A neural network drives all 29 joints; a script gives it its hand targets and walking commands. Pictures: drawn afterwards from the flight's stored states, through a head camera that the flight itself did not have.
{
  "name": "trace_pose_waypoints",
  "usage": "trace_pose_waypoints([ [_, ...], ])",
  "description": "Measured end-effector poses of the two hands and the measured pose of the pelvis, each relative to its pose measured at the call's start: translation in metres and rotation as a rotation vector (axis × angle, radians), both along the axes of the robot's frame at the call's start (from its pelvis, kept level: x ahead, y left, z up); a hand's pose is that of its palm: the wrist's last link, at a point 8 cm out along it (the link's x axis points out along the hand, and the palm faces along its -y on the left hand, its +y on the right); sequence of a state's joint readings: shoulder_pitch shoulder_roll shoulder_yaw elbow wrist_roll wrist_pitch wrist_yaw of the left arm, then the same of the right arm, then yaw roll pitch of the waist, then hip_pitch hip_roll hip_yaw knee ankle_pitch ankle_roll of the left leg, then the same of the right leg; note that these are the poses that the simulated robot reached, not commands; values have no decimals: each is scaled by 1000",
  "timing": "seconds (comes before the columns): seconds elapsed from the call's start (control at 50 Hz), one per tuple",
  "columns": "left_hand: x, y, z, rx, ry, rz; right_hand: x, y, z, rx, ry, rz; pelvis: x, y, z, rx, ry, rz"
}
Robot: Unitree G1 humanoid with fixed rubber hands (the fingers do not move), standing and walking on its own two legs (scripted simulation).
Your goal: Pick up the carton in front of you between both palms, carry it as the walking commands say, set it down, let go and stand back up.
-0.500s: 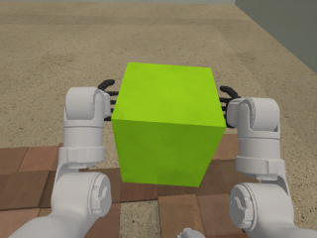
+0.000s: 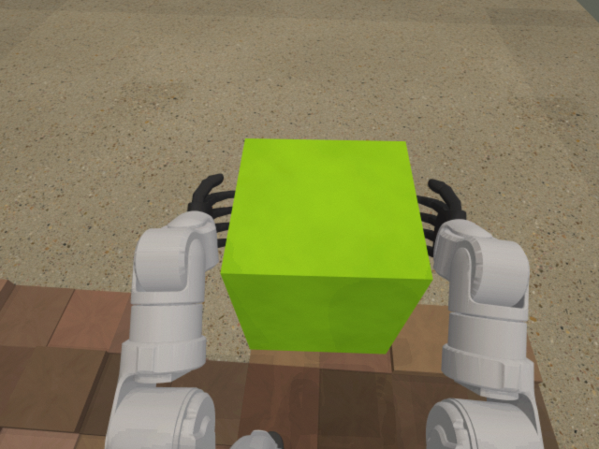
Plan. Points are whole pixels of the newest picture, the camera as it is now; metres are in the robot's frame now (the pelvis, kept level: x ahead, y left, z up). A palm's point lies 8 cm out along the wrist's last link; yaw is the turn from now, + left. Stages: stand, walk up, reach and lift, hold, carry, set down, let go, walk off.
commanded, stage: carry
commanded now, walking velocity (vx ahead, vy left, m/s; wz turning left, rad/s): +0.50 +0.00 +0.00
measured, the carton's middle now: (320, 254) +0.38 +0.03 +0.03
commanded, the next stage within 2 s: none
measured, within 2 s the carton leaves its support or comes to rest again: neither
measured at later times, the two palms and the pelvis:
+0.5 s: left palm (252, 109) +0.65 +0.18 +0.07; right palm (417, 115) +0.67 -0.12 +0.07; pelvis +0.36 +0.01 -0.04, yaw +1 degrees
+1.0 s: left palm (270, 21) +1.02 +0.20 +0.07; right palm (393, 27) +1.01 -0.10 +0.08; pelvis +0.74 +0.06 -0.05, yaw -1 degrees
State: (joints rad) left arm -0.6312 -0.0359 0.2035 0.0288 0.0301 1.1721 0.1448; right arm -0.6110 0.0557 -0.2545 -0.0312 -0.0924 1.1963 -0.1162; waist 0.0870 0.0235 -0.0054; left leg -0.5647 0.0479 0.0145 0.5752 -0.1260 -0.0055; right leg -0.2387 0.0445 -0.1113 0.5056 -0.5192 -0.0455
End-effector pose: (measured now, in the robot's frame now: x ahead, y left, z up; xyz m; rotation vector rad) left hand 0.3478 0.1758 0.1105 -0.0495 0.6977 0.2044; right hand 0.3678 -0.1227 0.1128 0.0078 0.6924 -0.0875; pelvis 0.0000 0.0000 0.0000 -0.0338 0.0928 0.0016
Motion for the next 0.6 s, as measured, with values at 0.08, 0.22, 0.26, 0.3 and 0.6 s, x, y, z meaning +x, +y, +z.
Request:
trace_pose_waypoints([
  [0.08, 62, 2, 3, -15, -48, -60, 44, 1, 9, -27, -48, -56, 69, 17, -15, -9, -23, -8],
  [0.22, 143, -7, -22, -10, 51, -145, 98, -7, -19, -41, 52, -131, 160, 36, -21, -3, 1, -14],
  [0.26, 161, -11, -29, -18, 75, -148, 113, -10, -26, -37, 76, -145, 184, 37, -18, -11, 0, -14],
  [0.3, 181, -13, -35, -25, 76, -144, 134, -12, -30, -30, 77, -153, 209, 36, -18, -11, -4, -14],
  [0.6, 352, 13, -39, 15, 78, 49, 368, 14, -41, 0, 77, 49, 425, 5, -16, 40, -42, 48],
])
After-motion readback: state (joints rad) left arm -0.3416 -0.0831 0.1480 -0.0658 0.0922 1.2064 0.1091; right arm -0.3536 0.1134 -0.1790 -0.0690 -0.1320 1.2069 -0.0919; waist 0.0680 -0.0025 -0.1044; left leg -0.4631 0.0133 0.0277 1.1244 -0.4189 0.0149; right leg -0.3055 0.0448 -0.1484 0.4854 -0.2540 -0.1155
